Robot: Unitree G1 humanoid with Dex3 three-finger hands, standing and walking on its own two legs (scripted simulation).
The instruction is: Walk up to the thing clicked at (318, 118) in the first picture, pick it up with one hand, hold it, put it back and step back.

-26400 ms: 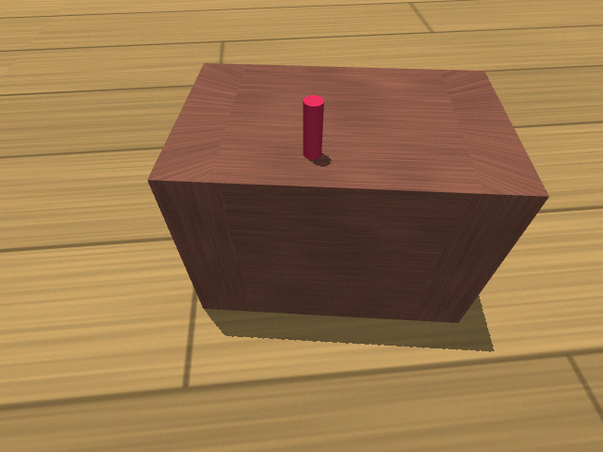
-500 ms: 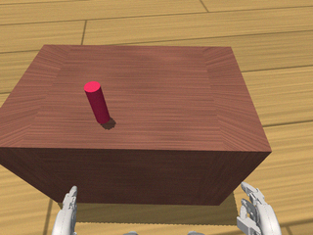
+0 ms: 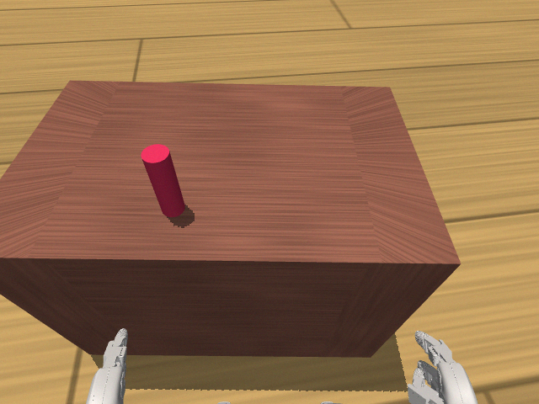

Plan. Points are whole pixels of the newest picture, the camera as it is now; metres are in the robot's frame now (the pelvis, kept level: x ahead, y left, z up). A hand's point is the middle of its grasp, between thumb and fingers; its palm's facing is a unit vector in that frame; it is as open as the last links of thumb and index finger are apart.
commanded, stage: home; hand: left
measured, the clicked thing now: (165, 183) +0.51 +0.20 +0.01
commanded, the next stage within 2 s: stand in 0.34 s
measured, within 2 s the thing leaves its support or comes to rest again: neither
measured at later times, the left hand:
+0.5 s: hand out of the picture +0.07 +0.24 -0.11, palm faces -0.02 -0.93 -0.36, open 17.4 cm
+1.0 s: hand out of the picture +0.02 +0.24 -0.10, palm faces -0.02 -0.94 -0.34, open 8.0 cm
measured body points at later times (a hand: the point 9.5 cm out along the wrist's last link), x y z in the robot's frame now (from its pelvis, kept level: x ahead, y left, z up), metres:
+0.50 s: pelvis -0.01 +0.00 +0.04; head -0.01 +0.00 +0.49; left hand +0.07 +0.29 -0.08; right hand +0.07 -0.29 -0.08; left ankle +0.00 +0.11 -0.68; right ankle -0.01 -0.13 -0.68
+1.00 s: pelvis -0.02 +0.00 +0.06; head -0.03 +0.00 +0.51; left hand +0.02 +0.29 -0.08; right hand +0.04 -0.29 -0.08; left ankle +0.00 +0.11 -0.68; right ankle -0.01 -0.13 -0.68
